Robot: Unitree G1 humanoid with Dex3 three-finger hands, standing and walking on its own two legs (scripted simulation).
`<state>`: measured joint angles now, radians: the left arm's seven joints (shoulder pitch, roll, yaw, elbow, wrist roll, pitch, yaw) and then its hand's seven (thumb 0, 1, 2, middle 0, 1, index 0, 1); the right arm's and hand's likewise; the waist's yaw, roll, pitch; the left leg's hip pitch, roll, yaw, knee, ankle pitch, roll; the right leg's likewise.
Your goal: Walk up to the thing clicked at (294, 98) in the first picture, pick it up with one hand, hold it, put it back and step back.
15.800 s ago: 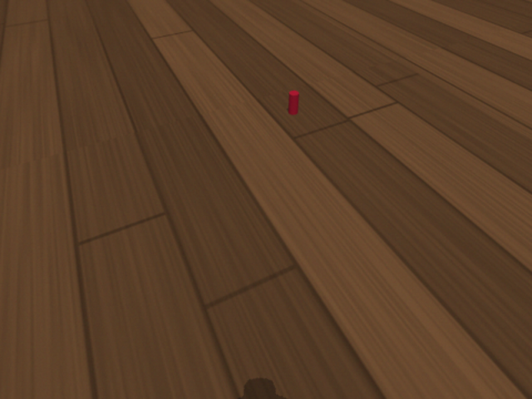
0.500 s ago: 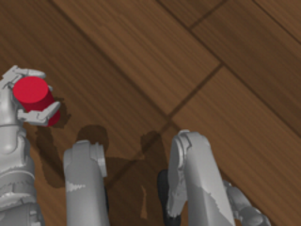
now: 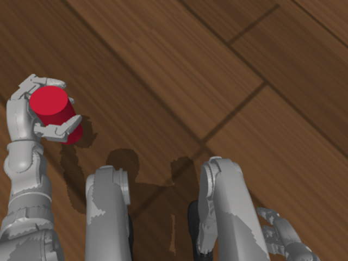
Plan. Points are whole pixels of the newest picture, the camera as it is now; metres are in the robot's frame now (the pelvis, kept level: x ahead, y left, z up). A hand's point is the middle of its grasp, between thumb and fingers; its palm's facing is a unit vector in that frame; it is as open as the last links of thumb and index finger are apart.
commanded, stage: settle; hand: left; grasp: from the side
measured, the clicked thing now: (60, 118) +0.43 +0.25 -0.06
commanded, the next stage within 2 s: lift in 0.26 s
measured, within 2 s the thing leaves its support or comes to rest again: neither
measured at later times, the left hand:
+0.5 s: hand (60, 106) +0.44 +0.23 -0.01, palm faces +0.13 -0.99 -0.04, open 9.3 cm
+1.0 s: hand (34, 92) +0.41 +0.23 +0.10, palm faces +0.11 -0.99 -0.04, open 9.3 cm
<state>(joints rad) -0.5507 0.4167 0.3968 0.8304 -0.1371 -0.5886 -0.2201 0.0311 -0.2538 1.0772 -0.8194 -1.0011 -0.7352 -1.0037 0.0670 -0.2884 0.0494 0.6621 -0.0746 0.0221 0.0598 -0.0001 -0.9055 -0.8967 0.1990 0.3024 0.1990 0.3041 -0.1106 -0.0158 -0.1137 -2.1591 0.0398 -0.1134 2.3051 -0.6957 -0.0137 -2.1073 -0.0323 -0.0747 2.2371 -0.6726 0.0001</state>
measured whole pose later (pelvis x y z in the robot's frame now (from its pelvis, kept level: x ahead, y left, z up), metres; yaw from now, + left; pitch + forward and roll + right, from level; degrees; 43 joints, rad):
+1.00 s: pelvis +0.01 +0.00 +0.09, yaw +2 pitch +32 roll -4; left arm -0.39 0.32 0.31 0.55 -0.18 -0.43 -0.20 0.03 -0.26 1.09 -0.82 -1.00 -0.74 -1.00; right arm 0.12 -0.26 0.00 0.63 0.01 -0.02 0.00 0.00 -0.91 -0.89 0.20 0.30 0.20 0.30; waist -0.07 0.01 -0.20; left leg -1.89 0.04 -0.06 2.00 -0.68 -0.01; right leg -1.86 -0.04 -0.05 1.96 -0.67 0.00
